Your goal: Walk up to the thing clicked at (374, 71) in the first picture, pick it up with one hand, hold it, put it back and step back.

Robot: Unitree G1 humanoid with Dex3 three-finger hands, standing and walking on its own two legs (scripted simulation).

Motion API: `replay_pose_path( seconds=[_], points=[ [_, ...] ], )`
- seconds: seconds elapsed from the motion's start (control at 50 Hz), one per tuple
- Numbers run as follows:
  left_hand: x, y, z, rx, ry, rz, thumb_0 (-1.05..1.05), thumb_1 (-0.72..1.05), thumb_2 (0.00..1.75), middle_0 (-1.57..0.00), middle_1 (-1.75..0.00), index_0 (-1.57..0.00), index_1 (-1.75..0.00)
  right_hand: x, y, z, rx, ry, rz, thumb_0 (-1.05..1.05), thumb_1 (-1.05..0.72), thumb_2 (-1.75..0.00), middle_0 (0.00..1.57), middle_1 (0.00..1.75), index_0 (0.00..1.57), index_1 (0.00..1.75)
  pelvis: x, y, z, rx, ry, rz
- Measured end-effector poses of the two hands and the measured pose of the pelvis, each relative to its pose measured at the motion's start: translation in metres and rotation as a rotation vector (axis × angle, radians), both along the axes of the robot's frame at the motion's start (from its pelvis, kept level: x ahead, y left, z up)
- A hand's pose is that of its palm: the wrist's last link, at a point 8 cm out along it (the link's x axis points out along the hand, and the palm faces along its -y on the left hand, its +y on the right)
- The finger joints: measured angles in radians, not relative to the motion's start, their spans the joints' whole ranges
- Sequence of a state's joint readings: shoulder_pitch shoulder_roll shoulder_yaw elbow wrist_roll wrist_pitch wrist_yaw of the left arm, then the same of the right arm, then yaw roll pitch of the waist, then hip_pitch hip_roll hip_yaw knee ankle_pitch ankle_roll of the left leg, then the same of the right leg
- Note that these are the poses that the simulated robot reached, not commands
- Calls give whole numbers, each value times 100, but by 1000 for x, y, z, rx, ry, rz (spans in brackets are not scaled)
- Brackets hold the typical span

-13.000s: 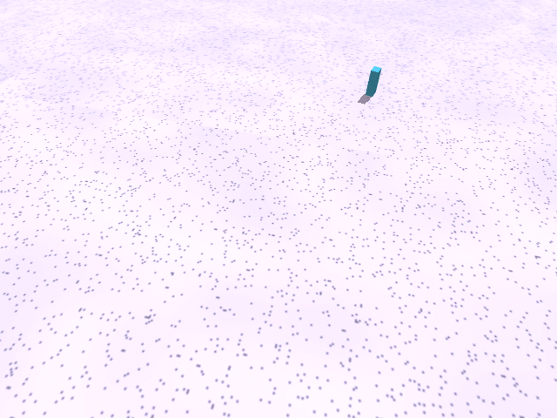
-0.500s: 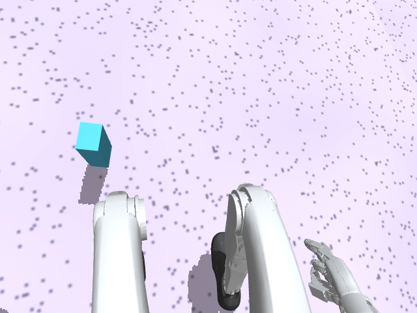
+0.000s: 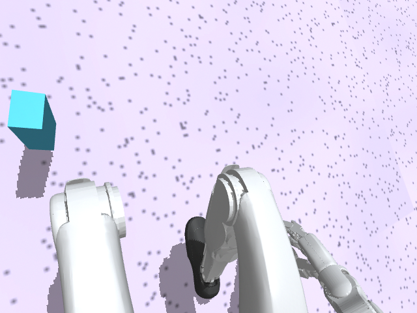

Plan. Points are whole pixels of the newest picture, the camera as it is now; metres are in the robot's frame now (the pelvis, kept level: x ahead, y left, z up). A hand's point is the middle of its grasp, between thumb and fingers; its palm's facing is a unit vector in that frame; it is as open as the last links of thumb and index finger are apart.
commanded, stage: approach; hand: left
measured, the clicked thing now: (36, 124) +0.45 +0.26 -0.24
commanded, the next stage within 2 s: close in in 0.08 s
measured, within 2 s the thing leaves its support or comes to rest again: neither
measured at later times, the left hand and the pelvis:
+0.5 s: hand (11, 149) +0.40 +0.29 -0.21, palm faces +0.24 -0.97 +0.09, open 17.1 cm; pelvis -0.01 +0.01 -0.04, yaw -4 degrees
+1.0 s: hand (38, 137) +0.42 +0.26 -0.22, palm faces +0.25 -0.97 +0.03, open 16.9 cm; pelvis -0.02 +0.02 -0.04, yaw -6 degrees
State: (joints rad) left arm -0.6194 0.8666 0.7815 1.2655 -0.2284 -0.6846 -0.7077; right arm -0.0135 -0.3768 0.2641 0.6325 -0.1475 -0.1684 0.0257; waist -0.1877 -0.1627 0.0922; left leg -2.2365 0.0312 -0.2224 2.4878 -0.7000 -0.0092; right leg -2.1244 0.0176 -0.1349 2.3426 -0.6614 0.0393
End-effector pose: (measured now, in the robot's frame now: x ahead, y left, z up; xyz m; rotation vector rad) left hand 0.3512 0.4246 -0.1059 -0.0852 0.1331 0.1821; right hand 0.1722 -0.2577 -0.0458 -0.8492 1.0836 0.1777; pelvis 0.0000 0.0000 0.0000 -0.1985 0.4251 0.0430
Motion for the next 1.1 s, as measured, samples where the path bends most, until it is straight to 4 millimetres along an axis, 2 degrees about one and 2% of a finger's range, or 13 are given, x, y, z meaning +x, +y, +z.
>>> replay_pose_path(
  seconds=[0.2, 0.32, 0.42, 0.52, 0.68, 0.8, 0.92, 1.1],
  points=[
    [0, -19, -56, 26, 14, 9, -2, -49, 6, -4, -9, -4, -8, -3, 10, -14, -70, 60, 96, 0, -93, -90, 21, 30, 21, 30, -4, 5, -24, -33, -94, -21],
    [-2, -52, -88, -8, 37, -12, -2, -50, 7, -3, -9, -5, -8, -1, 20, -15, -91, 71, 172, 0, -93, -90, 21, 30, 21, 30, -7, 7, -33, -52, -149, -35],
    [3, -76, -105, -28, -5, 38, -2, -49, 8, -4, -10, -7, -8, 0, 26, -8, -134, 74, 229, 0, -93, -90, 21, 30, 21, 30, -11, 8, -40, -73, -203, -44],
    [12, -84, -110, 5, -47, 62, -2, -48, 9, -5, -12, -8, -9, -9, 27, -2, -184, 104, 244, 0, -93, -90, 21, 30, 21, 30, -15, 11, -43, -97, -240, -49],
    [24, -88, -100, 73, -59, 12, -2, -48, 12, -8, -14, -12, -12, -35, 25, 1, -210, 178, 210, 0, -93, -90, 21, 30, 21, 30, -19, 19, -41, -127, -250, -52],
    [31, -107, -102, 47, -52, 5, -2, -48, 12, -9, -14, -11, -12, -50, 28, 3, -200, 205, 187, 0, -94, -90, 21, 30, 21, 30, -20, 20, -39, -136, -251, -56],
    [37, -123, -111, 32, -55, 32, -1, -48, 13, -7, -12, -9, -11, -56, 29, 5, -211, 228, 184, 0, -94, -90, 21, 30, 21, 30, -20, 19, -39, -140, -259, -67],
    [42, -117, -117, 82, -64, 87, -2, -42, 16, -6, -11, -6, -11, -56, 25, -4, -217, 279, 190, 0, -94, -90, 21, 30, 21, 30, -18, 18, -40, -140, -253, -72]
  ],
)
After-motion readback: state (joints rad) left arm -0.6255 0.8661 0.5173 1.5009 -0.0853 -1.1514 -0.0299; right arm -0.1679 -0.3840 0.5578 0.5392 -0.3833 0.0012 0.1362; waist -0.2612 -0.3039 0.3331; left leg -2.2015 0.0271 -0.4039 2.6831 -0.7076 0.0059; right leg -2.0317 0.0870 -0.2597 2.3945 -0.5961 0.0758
